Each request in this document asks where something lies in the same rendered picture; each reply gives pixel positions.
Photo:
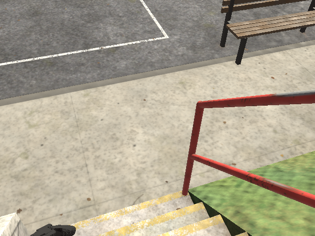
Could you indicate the stairs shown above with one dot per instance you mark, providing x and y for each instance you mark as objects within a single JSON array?
[{"x": 170, "y": 215}]

